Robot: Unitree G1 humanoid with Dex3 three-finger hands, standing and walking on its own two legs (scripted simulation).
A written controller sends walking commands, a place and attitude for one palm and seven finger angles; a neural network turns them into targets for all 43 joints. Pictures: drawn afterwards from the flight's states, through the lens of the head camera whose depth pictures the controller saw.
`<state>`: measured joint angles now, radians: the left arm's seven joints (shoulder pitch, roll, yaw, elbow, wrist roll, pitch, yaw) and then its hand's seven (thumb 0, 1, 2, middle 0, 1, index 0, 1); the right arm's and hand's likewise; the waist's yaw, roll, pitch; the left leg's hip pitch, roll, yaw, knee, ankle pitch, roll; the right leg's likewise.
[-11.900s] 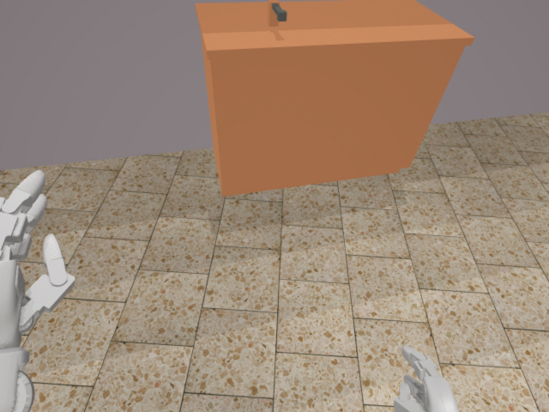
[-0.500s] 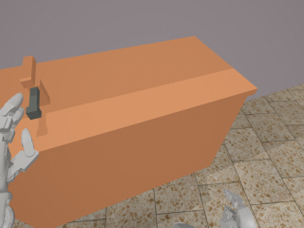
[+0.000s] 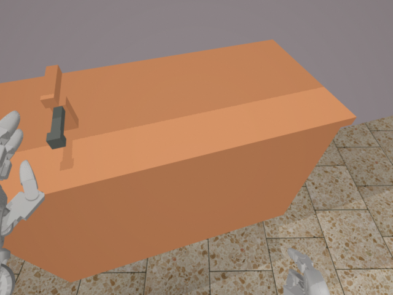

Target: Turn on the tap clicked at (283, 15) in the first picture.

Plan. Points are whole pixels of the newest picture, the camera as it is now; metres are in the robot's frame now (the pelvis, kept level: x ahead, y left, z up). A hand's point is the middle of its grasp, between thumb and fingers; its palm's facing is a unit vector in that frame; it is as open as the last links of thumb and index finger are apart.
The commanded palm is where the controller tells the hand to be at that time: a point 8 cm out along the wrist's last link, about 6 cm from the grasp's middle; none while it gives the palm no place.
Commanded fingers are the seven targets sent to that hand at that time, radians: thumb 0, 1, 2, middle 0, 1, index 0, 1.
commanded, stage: come to a stop and stand still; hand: left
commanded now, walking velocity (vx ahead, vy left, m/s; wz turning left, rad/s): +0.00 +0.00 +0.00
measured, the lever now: (56, 139) +0.40 +0.34 +0.09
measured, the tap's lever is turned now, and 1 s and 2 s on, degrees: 0 0 0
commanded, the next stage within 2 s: look again from close up in 0.60 s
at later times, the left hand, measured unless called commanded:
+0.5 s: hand (36, 182) +0.24 +0.26 +0.17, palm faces +0.40 -0.83 -0.38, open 7.4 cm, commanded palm +0.19 +0.30 +0.18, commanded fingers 0.00 0.90 0.90 -0.20 -0.30 -0.20 -0.30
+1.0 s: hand (58, 176) +0.26 +0.24 +0.15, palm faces +0.25 -0.88 -0.41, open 7.4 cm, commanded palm +0.20 +0.30 +0.18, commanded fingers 0.00 0.90 0.90 -0.20 -0.30 -0.20 -0.30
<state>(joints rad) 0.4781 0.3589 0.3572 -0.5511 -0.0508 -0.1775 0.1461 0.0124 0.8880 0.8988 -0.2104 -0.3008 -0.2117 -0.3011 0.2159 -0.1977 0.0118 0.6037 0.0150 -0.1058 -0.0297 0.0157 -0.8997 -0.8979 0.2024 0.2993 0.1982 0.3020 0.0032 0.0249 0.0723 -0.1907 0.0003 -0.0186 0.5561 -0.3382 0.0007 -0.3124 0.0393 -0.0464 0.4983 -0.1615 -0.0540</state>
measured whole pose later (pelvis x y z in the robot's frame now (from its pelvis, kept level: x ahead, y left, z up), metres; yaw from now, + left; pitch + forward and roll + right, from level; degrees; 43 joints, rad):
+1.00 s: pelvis +0.03 +0.03 +0.00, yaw -2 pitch +2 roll -1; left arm 0.47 0.36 0.32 -0.45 -0.05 -0.25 0.10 0.01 0.90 0.90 -0.20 -0.30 -0.20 -0.30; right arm 0.21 -0.25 0.00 0.57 0.00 -0.13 0.04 0.01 -0.90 -0.90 0.20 0.30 0.20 0.30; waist -0.02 0.01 0.06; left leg -0.18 -0.01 0.03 0.50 -0.35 0.03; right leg -0.33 0.03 0.01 0.46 -0.16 -0.01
